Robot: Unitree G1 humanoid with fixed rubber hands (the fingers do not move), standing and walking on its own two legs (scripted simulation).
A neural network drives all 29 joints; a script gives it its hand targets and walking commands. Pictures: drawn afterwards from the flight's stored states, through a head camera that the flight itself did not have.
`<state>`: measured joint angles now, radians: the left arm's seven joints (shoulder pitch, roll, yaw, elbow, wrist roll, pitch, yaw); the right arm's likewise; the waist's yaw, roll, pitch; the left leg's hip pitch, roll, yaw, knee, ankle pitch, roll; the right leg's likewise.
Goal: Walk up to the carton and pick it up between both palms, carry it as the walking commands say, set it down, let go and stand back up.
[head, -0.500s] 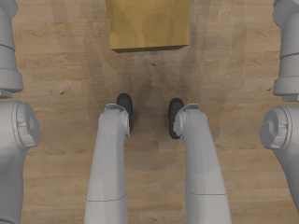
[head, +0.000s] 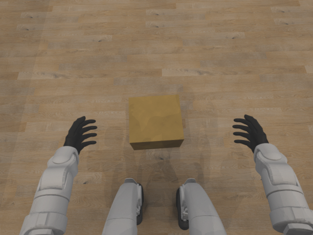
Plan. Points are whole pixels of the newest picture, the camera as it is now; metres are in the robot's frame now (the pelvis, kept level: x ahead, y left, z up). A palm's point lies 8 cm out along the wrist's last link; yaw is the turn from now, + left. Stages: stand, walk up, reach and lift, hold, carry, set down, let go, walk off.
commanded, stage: let go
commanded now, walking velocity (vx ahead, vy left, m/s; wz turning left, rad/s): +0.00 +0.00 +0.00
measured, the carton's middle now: (155, 123) +0.55 +0.01 -0.60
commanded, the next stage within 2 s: stand in 0.84 s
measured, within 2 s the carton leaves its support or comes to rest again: neither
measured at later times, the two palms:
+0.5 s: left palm (56, 179) +0.24 +0.23 -0.01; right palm (276, 174) +0.23 -0.25 -0.01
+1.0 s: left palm (43, 180) +0.24 +0.25 +0.00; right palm (283, 183) +0.21 -0.26 -0.02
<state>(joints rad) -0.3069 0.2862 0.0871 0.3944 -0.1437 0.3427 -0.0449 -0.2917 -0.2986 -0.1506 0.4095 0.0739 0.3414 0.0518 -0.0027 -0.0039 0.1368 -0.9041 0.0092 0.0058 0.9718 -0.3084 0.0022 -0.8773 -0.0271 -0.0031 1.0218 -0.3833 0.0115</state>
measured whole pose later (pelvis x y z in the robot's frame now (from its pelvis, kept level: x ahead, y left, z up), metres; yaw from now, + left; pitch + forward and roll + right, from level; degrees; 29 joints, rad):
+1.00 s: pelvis +0.08 +0.00 +0.06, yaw -1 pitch -2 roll +1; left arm 0.22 0.29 0.03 0.53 -0.07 0.06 -0.04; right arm 0.24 -0.24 -0.09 0.58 -0.04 0.06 0.06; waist 0.00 0.00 -0.02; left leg -0.26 0.01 0.01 0.61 -0.30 -0.01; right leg -0.24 -0.03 0.00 0.65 -0.37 0.01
